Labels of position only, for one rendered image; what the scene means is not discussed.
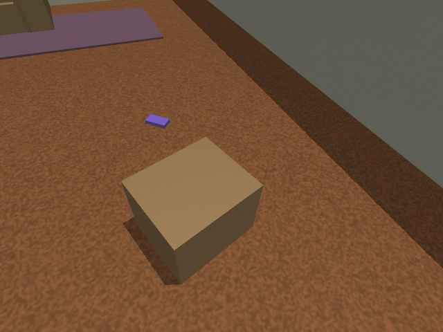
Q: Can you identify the sofa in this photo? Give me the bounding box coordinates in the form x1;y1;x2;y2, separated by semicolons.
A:
0;0;55;35

